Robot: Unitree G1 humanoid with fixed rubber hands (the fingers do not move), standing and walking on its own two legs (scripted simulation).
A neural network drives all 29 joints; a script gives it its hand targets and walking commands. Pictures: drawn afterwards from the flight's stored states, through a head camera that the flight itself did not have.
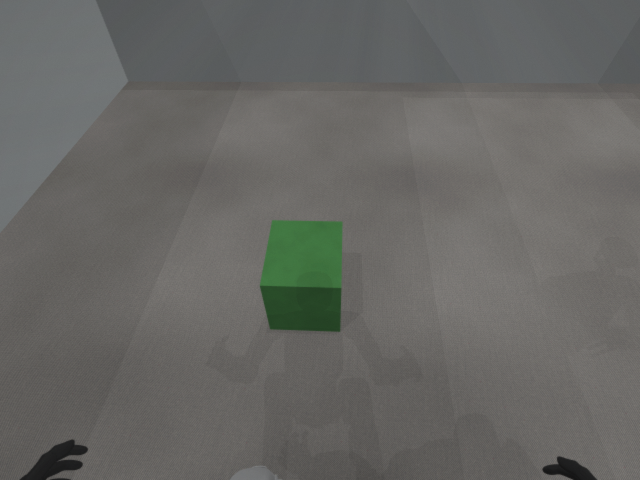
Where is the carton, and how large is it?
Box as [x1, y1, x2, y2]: [260, 220, 342, 331]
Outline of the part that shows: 272,220 260,282 260,288 270,328 339,331 342,222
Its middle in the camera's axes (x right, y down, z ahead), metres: -0.04 +0.14 +1.37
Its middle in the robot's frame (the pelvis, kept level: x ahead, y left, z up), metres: +0.88 +0.06 -0.63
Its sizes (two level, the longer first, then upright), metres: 0.281 0.248 0.266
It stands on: the floor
